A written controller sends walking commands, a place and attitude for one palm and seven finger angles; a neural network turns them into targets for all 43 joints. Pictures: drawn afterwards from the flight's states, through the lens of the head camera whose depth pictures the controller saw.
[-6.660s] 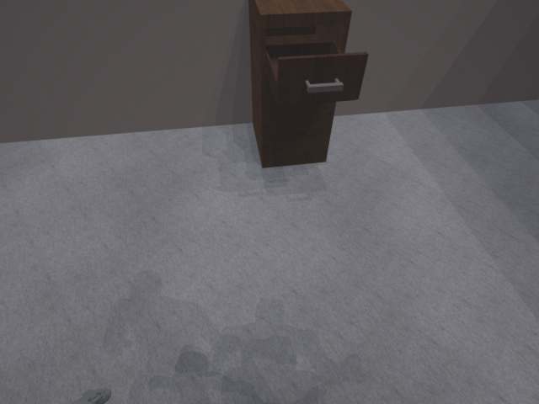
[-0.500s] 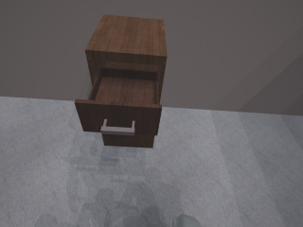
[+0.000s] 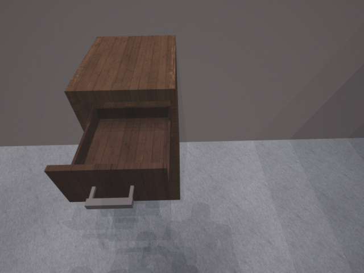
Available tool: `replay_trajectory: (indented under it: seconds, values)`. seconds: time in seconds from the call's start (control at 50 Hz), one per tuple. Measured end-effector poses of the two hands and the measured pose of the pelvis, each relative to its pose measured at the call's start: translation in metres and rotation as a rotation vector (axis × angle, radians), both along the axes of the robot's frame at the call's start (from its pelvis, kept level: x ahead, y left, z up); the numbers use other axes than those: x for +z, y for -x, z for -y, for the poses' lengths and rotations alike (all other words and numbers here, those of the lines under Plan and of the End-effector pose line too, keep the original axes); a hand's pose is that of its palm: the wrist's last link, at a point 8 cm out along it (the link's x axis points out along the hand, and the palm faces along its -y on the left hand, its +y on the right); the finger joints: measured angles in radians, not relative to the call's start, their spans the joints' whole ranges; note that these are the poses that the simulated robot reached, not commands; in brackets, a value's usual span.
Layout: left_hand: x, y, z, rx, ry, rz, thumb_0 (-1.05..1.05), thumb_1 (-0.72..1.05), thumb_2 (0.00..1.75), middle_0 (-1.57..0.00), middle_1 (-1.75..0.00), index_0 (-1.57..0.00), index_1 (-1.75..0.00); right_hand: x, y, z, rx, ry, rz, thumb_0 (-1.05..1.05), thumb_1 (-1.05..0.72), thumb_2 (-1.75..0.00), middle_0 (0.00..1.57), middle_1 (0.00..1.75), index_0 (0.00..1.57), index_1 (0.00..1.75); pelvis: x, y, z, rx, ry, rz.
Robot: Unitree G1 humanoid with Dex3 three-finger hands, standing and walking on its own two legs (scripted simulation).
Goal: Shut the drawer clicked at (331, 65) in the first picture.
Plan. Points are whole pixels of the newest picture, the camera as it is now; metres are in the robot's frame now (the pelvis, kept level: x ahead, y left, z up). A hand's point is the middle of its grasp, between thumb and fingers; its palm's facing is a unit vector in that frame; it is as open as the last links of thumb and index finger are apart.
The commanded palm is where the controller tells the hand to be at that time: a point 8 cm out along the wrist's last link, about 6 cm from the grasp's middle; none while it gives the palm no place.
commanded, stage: come to a stop and stand still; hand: left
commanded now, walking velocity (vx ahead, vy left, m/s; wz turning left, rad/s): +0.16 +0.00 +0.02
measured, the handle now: (111, 196) +0.35 +0.22 -0.11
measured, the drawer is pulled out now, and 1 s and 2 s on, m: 0.29 0.29 0.29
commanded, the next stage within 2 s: look again from close up in 1.04 s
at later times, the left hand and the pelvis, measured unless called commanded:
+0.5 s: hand out of the picture +0.03 +0.18 -0.18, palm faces +0.04 -0.99 -0.16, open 7.4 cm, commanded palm none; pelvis +0.05 +0.02 +0.00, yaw -2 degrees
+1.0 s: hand out of the picture +0.04 +0.16 -0.17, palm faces +0.00 -0.98 -0.18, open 7.3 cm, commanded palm none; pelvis +0.04 +0.00 +0.01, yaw -2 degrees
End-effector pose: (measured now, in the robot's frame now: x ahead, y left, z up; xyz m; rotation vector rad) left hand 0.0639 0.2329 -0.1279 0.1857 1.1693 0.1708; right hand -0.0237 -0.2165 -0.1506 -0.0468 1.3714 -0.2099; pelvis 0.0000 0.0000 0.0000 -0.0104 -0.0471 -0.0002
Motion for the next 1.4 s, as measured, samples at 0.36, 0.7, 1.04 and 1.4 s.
replay_trajectory:
  seconds: [0.36, 0.7, 1.04, 1.4]
  values:
    - [-0.024, 0.053, 0.011, 0.099, 0.136, -0.309, 0.01, 0.91, 0.90, -0.20, -0.30, -0.20, -0.30, 0.024, -0.148, -0.022, 0.120, 0.081, 0.150, 0.00, -0.95, -0.89, 0.20, 0.30, 0.20, 0.30, 0.004, -0.059, -0.026, -0.025, -0.008, -0.007]
    - [-0.006, 0.017, -0.012, 0.010, -0.003, -0.195, 0.00, 0.91, 0.90, -0.20, -0.30, -0.20, -0.30, 0.003, -0.074, -0.003, 0.028, 0.021, 0.032, 0.00, -0.93, -0.89, 0.20, 0.30, 0.20, 0.30, 0.003, -0.039, -0.011, -0.042, -0.020, -0.002]
    - [-0.013, 0.033, 0.022, 0.019, 0.072, -0.254, 0.01, 0.92, 0.90, -0.20, -0.30, -0.20, -0.30, 0.007, 0.013, -0.029, -0.018, -0.051, -0.196, 0.01, -0.91, -0.89, 0.20, 0.30, 0.20, 0.30, 0.006, -0.042, -0.003, -0.034, -0.013, -0.012]
    - [-0.025, -0.016, -0.017, -0.020, 0.057, -0.204, 0.01, 0.91, 0.90, -0.20, -0.30, -0.20, -0.30, 0.005, -0.084, -0.034, 0.013, 0.046, 0.001, 0.01, -0.93, -0.89, 0.20, 0.30, 0.20, 0.30, -0.005, -0.075, -0.037, -0.038, 0.010, -0.053]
